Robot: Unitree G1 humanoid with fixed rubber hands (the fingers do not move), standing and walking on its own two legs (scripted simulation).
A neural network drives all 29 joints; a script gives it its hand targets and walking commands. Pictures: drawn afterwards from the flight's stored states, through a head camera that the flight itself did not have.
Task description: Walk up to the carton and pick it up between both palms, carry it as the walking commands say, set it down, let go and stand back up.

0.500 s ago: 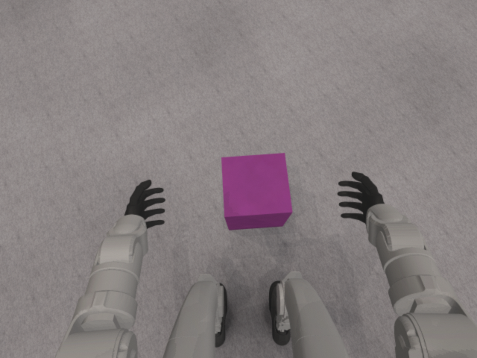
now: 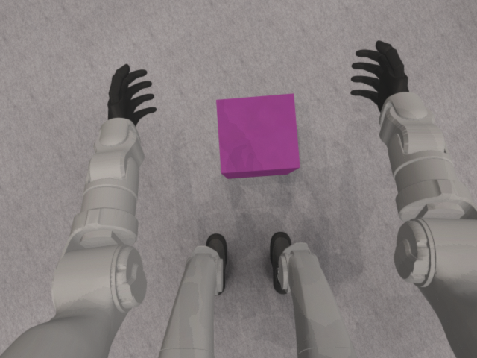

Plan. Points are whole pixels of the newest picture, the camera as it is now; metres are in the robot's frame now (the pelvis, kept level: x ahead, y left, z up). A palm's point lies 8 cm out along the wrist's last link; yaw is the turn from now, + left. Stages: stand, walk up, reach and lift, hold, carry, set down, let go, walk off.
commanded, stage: reach and lift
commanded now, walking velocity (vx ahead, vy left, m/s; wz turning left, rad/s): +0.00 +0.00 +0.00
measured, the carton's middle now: (256, 142) +0.50 -0.03 -0.55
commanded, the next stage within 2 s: none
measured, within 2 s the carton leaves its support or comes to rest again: neither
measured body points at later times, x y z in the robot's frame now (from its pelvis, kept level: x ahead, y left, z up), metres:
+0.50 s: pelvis -0.01 +0.01 -0.04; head +0.32 -0.01 +0.27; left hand +0.52 +0.19 -0.17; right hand +0.53 -0.21 -0.16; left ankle +0.07 +0.13 -0.64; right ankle +0.07 -0.10 -0.64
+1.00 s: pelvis -0.03 +0.01 -0.20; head +0.32 -0.01 +0.09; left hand +0.51 +0.19 -0.34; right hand +0.53 -0.21 -0.34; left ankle +0.07 +0.13 -0.64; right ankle +0.07 -0.10 -0.64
